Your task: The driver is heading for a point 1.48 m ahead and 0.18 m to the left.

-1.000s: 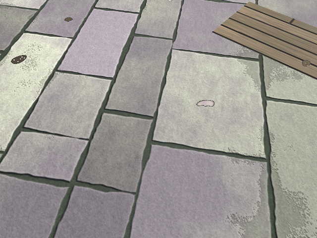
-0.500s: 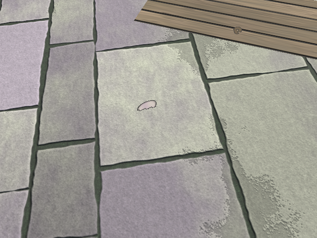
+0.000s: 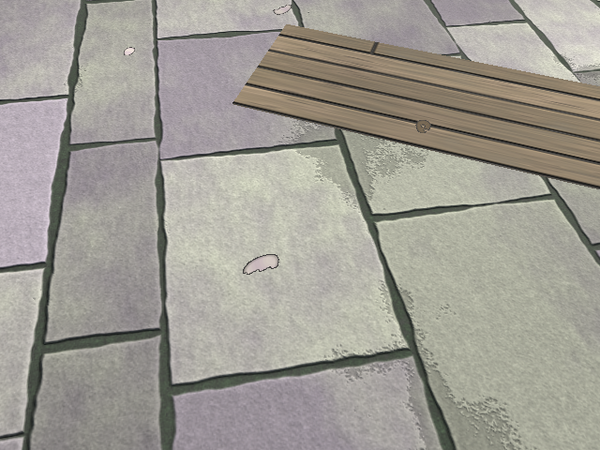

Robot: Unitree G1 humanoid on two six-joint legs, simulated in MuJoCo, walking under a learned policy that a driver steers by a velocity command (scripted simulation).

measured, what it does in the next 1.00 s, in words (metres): walks ahead: left foot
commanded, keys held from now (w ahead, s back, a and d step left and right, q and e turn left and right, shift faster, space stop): q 0.46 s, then no key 0.02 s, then w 0.02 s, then w+e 0.50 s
